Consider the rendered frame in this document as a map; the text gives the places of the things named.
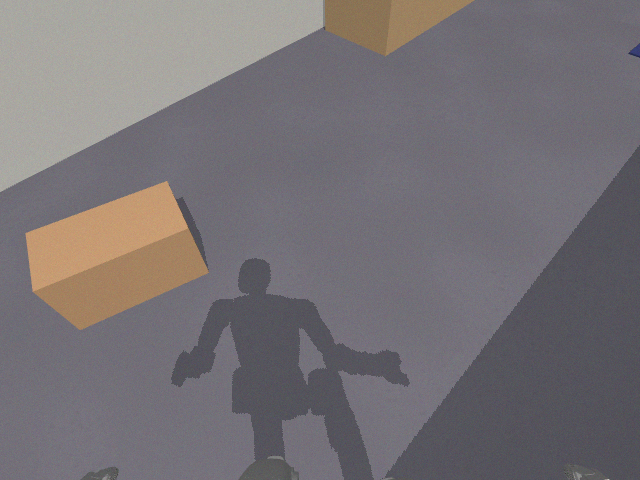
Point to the right robot hand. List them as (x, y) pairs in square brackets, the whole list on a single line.
[(576, 472)]

